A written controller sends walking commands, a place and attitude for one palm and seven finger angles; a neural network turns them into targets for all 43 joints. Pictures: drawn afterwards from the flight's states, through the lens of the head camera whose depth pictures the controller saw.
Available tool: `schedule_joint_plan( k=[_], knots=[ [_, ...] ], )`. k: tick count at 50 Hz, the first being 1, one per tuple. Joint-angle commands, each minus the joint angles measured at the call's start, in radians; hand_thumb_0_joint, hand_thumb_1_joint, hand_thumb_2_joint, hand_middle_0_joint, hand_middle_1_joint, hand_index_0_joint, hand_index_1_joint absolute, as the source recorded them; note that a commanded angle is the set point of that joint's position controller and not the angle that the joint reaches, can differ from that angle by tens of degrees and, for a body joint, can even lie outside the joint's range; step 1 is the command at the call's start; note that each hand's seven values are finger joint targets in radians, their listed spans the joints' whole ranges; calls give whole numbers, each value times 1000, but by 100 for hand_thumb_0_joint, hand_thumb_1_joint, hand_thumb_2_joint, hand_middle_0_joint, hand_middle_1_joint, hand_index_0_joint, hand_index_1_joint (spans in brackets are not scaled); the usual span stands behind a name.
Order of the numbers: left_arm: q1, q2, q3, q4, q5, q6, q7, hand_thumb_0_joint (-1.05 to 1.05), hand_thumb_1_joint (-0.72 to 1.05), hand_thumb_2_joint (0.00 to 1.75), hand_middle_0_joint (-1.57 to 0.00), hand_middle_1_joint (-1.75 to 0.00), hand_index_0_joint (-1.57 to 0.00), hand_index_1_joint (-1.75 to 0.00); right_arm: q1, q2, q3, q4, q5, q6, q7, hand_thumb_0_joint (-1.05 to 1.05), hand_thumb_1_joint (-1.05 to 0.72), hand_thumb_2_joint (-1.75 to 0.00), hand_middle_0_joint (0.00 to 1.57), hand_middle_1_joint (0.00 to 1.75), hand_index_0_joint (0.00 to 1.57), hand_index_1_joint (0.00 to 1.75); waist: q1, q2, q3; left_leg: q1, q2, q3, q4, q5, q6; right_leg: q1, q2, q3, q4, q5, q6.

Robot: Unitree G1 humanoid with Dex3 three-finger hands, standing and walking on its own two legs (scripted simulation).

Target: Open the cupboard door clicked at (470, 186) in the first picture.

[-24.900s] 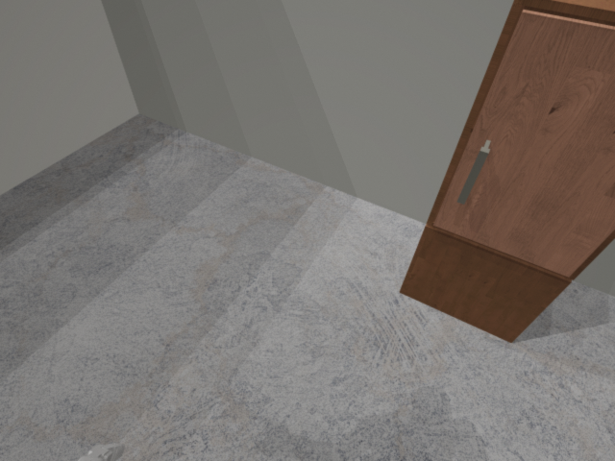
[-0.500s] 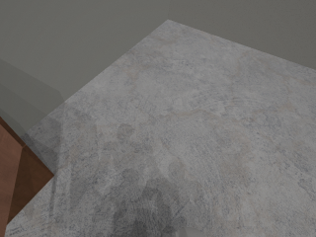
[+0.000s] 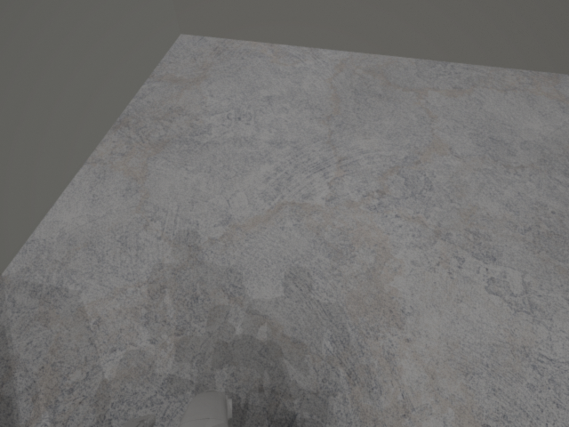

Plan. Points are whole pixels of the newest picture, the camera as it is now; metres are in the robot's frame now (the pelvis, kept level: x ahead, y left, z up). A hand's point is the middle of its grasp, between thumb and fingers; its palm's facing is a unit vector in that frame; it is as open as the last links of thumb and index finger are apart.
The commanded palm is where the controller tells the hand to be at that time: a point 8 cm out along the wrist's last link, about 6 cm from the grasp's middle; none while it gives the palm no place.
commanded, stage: walk to a spot facing it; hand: left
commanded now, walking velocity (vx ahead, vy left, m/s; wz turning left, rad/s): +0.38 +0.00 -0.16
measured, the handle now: out of the picture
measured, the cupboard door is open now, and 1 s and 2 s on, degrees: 43 43 43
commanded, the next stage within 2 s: turn to face it in 0.72 s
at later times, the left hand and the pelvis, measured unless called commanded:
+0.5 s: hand (184, 358) +0.25 +0.19 -0.18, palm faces -0.02 -0.99 -0.14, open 7.4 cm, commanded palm none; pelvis +0.27 +0.02 -0.01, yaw -7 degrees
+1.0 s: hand (267, 185) +0.63 +0.06 -0.16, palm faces -0.16 -0.97 -0.20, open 7.2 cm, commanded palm none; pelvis +0.48 -0.10 +0.00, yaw -10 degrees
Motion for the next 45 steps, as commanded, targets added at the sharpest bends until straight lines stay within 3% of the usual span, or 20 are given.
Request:
schedule_joint_plan(
  k=[1, 11, 13, 15, 16, 17, 18, 19, 21, 22, 24, 28, 35, 37, 38, 39, 40, 41, 42, 45],
  knots=[
    [136, 109, 19, 3, -1, -35, 3, 0, 90, 90, -20, -30, -20, -30, 50, -54, -19, -45, -7, -1, 4, 0, -90, -90, 20, 30, 20, 30, 18, -68, -93, -86, -2, -14, -84, 124, -1, 138, -243, 201, -208, 392, -43],
    [309, 109, -7, 92, 4, -46, 26, 0, 90, 90, -20, -30, -20, -30, -279, -59, -8, -136, 4, -27, 28, 0, -90, -90, 20, 30, 20, 30, 86, -68, 13, -148, -60, 29, -377, 131, 39, 343, -283, 243, -177, 696, -55],
    [323, 117, -7, 105, 5, -46, 30, 0, 90, 90, -20, -30, -20, -30, -275, -56, -5, -132, 1, -35, 24, 0, -90, -90, 20, 30, 20, 30, 70, -88, -4, -30, -118, 80, -474, 79, 65, 344, -268, 224, -103, 919, -36],
    [303, 135, -3, 116, 5, -50, 32, 0, 90, 90, -20, -30, -20, -30, -109, -84, -12, -67, -5, -44, 8, 0, -90, -90, 20, 30, 20, 30, -13, -74, -82, 235, -187, 125, -579, 106, 99, 289, -229, 172, 89, 1108, 1],
    [281, 138, -1, 107, -2, -53, 30, 0, 90, 90, -20, -30, -20, -30, 62, -122, -23, -19, -11, -46, -1, 0, -90, -90, 20, 30, 20, 30, -89, -65, -162, 514, -143, 74, -606, 210, 137, 115, -216, 145, 265, 987, 29],
    [296, 96, -4, 85, -13, -54, 23, 0, 90, 90, -20, -30, -20, -30, 222, -226, -48, 18, -29, -51, -12, 0, -90, -90, 20, 30, 20, 30, -136, 99, -286, 790, 117, -279, -599, 277, 249, -161, -110, 96, 562, 561, 72],
    [313, 54, -22, 64, -26, -60, 12, 0, 90, 90, -20, -30, -20, -30, 316, -277, -53, 33, -24, -50, -18, 0, -90, -90, 20, 30, 20, 30, -120, 236, -394, 905, 366, -588, -733, 412, 372, -313, 1, 73, 914, -233, 74],
    [240, 85, -13, 56, -13, -55, 19, 0, 90, 90, -20, -30, -20, -30, 244, -247, -46, 26, -8, -42, -19, 0, -90, -90, 20, 30, 20, 30, -90, 110, -288, 758, 382, -598, -811, 319, 387, -368, -65, 143, 1012, -255, 58],
    [143, 55, -8, 38, 5, -34, 4, 0, 90, 90, -20, -30, -20, -30, 97, -145, -24, -6, -7, -54, -23, 0, -90, -90, 20, 30, 20, 30, -24, 88, -19, 411, 282, -428, -911, 90, 298, -435, -131, 133, 991, -126, 82],
    [156, 32, -6, 46, 13, -18, -8, 0, 90, 90, -20, -30, -20, -30, 82, -100, -9, -1, -8, -64, -24, 0, -90, -90, 20, 30, 20, 30, 8, 112, 27, 325, 230, -324, -942, 82, 252, -398, -149, 131, 933, -76, 86],
    [198, -8, -10, 53, 20, 9, -20, 0, 90, 90, -20, -30, -20, -30, 81, -84, -1, 18, -6, -81, -26, 0, -90, -90, 20, 30, 20, 30, 50, 134, 2, 305, 165, -145, -953, 219, 216, -361, -160, 104, 820, -27, 100],
    [136, -17, -10, 35, 18, 24, -30, 0, 90, 90, -20, -30, -20, -30, 117, -98, -6, 45, -1, -83, -17, 0, -90, -90, 20, 30, 20, 30, 63, 144, -42, 322, 106, 26, -964, 308, 194, -307, -177, 35, 554, 78, 114],
    [-106, 18, -14, -35, 15, 22, -39, 0, 90, 90, -20, -30, -20, -30, 252, -117, -2, 102, -14, -63, -16, 0, -90, -90, 20, 30, 20, 30, -2, 100, 48, 405, 157, 55, -936, 349, 180, -249, -139, -39, 233, 106, 80],
    [-65, 42, -10, -26, 14, 19, -36, 0, 90, 90, -20, -30, -20, -30, 250, -133, 0, 106, -13, -59, -19, 0, -90, -90, 20, 30, 20, 30, 31, 97, 12, 436, 157, 80, -838, 493, 166, -138, -110, -56, 180, 76, 58],
    [28, 64, -4, 1, 14, 11, -33, 0, 90, 90, -20, -30, -20, -30, 240, -139, 0, 107, -8, -57, -20, 0, -90, -90, 20, 30, 20, 30, 76, 80, -48, 436, 133, 102, -710, 578, 146, -3, -88, -62, 119, 96, 46],
    [189, 114, 12, 53, 19, -1, -26, 0, 90, 90, -20, -30, -20, -30, 221, -133, 1, 104, 1, -59, -16, 0, -90, -90, 20, 30, 20, 30, 148, 22, -138, 332, 89, 125, -503, 565, 113, 247, -104, -11, 95, 119, 18],
    [342, 225, 41, 95, 26, -12, -8, 0, 90, 90, -20, -30, -20, -30, 249, -94, 6, 83, 15, -61, -6, 0, -90, -90, 20, 30, 20, 30, 195, -201, -285, 100, -39, 204, -183, 224, 66, 509, -345, 310, 49, 188, -69],
    [370, 281, 46, 102, 1, -10, -1, 0, 90, 90, -20, -30, -20, -30, 254, -70, 7, 62, 25, -59, -16, 0, -90, -90, 20, 30, 20, 30, 171, -289, -362, -26, -113, 109, 107, -338, 43, 575, -548, 559, -72, 415, -158],
    [297, 246, 39, 86, -6, -10, 12, 0, 90, 90, -20, -30, -20, -30, 187, -97, 3, 62, 23, -53, -18, 0, -90, -90, 20, 30, 20, 30, 160, -194, -295, -62, -60, -12, 160, -273, 53, 487, -507, 464, -78, 512, -148],
    [114, 136, -1, 42, -5, -11, 25, 0, 90, 90, -20, -30, -20, -30, 144, -28, 7, 80, 17, -22, -20, 0, -90, -90, 20, 30, 20, 30, 56, -50, -136, 12, -3, -50, 67, -119, 42, 174, -418, 160, -100, 699, -62]
  ],
)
